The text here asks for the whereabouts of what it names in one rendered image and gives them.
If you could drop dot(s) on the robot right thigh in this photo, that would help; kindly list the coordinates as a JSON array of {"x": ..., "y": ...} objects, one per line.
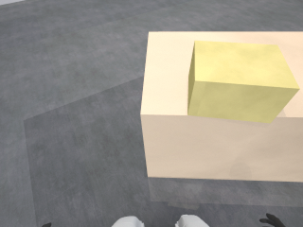
[{"x": 190, "y": 221}]

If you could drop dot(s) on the robot thigh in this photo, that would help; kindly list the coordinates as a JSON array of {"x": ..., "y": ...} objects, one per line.
[
  {"x": 130, "y": 221},
  {"x": 190, "y": 221}
]

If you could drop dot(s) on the carton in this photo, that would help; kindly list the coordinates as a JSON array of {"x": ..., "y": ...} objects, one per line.
[{"x": 239, "y": 81}]

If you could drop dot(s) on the pedestal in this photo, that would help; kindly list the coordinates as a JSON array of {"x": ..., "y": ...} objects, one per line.
[{"x": 184, "y": 146}]

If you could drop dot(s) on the right robot hand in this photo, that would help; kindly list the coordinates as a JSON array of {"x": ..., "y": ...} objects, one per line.
[{"x": 273, "y": 220}]

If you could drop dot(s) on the robot left thigh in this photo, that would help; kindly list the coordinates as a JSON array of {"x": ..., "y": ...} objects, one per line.
[{"x": 130, "y": 221}]

